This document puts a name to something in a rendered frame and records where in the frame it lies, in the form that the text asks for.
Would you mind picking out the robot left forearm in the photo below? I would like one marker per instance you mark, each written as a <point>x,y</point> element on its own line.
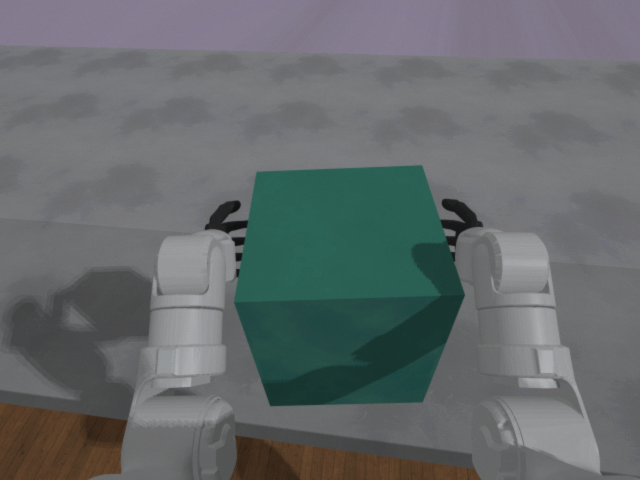
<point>187,299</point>

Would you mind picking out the robot left upper arm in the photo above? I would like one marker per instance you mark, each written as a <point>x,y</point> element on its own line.
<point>179,438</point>

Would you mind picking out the right robot hand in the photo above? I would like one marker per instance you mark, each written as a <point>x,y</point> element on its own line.
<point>467,215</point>

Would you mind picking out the left robot hand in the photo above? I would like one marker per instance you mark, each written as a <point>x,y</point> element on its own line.
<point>220,215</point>

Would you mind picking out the robot right upper arm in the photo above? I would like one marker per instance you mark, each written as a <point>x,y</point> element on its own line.
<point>533,438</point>

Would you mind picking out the robot right forearm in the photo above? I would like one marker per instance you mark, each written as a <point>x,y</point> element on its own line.
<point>514,296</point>

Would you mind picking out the carton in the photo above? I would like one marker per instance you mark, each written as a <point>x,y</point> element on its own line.
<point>347,289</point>

